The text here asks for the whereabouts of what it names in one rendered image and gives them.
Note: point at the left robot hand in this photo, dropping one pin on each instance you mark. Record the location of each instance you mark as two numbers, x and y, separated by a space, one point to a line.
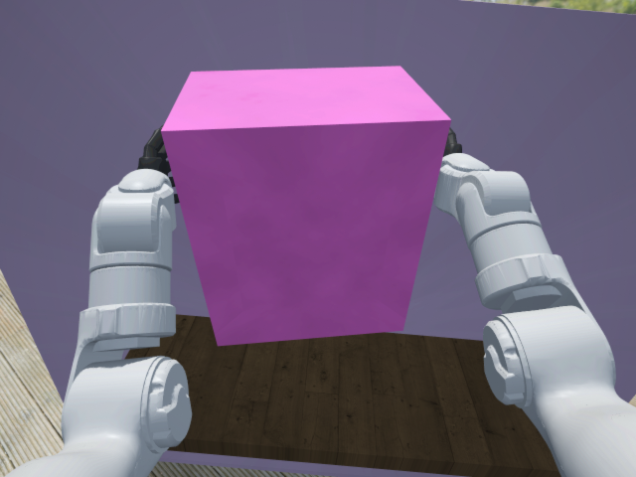
154 157

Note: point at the carton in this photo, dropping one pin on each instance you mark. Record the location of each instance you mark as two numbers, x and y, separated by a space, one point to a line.
306 195

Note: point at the left robot upper arm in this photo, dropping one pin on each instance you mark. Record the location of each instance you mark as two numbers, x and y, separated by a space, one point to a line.
120 417

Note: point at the right robot hand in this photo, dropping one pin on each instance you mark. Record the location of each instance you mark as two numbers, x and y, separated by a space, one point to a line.
451 144

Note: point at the left robot forearm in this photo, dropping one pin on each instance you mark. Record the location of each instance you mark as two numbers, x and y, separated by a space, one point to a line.
130 279

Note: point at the right robot upper arm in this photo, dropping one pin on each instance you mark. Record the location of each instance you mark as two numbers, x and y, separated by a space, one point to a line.
554 365

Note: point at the right robot forearm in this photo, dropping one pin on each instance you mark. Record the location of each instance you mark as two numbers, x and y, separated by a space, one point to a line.
517 270

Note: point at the table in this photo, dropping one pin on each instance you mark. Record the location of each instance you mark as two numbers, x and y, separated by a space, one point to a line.
381 400

